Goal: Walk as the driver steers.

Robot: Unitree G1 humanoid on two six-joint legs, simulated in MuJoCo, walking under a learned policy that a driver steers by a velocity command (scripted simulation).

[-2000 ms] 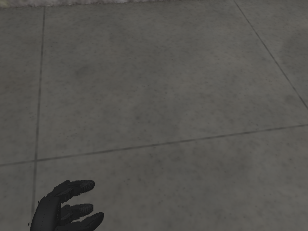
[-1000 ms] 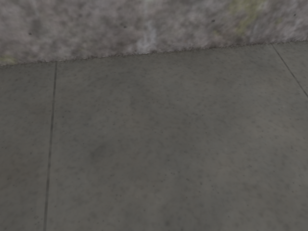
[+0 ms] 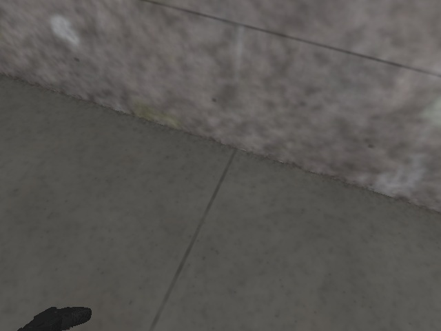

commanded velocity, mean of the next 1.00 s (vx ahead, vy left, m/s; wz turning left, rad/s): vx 0.20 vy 0.00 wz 0.23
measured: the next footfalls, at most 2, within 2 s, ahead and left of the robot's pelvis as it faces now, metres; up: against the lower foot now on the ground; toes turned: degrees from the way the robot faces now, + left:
right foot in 0.16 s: +0.29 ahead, -0.14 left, +0.00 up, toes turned +9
left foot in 0.58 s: +0.34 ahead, +0.12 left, +0.00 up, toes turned +10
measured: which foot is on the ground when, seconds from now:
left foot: down 0.00-0.18, up 0.20-0.56, down 0.58-1.00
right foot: up 0.00-0.14, down 0.16-1.00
